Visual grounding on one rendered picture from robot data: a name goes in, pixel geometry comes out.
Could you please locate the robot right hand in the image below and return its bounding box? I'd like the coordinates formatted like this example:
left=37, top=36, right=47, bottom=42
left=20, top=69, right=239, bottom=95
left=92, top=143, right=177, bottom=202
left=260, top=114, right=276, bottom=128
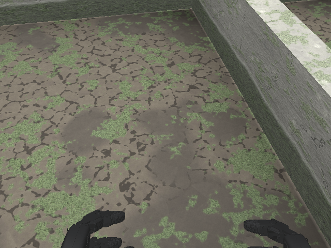
left=244, top=219, right=311, bottom=248

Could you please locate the robot left hand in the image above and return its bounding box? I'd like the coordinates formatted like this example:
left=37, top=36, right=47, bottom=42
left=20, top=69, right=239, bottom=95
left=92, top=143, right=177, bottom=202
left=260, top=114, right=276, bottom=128
left=61, top=210, right=134, bottom=248

